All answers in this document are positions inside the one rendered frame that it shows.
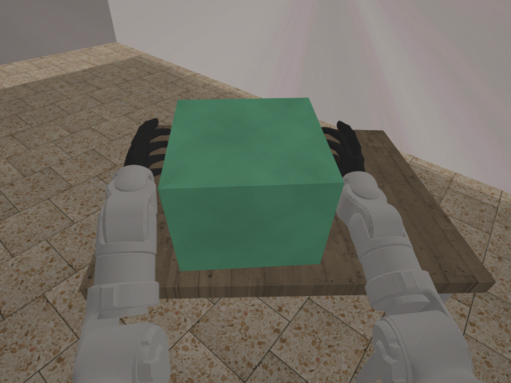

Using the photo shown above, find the robot left forearm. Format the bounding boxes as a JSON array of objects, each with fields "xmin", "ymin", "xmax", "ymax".
[{"xmin": 73, "ymin": 165, "xmax": 159, "ymax": 383}]

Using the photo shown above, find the robot right hand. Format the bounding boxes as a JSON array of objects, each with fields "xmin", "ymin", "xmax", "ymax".
[{"xmin": 321, "ymin": 120, "xmax": 366, "ymax": 177}]

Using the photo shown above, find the robot left upper arm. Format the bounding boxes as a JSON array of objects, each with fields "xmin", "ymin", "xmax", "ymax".
[{"xmin": 73, "ymin": 322, "xmax": 171, "ymax": 383}]

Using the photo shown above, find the carton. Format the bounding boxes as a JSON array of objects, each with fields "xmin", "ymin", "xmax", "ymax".
[{"xmin": 158, "ymin": 97, "xmax": 344, "ymax": 271}]

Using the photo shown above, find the robot right forearm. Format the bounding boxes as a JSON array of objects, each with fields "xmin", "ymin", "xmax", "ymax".
[{"xmin": 336, "ymin": 172, "xmax": 473, "ymax": 372}]

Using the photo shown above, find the robot left hand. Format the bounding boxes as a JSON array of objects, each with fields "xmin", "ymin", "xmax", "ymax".
[{"xmin": 124, "ymin": 118, "xmax": 171, "ymax": 176}]

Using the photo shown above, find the robot right upper arm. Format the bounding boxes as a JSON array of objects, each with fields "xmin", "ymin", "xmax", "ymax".
[{"xmin": 372, "ymin": 310, "xmax": 489, "ymax": 383}]

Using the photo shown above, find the table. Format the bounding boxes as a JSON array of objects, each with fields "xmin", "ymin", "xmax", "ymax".
[{"xmin": 79, "ymin": 125, "xmax": 496, "ymax": 383}]

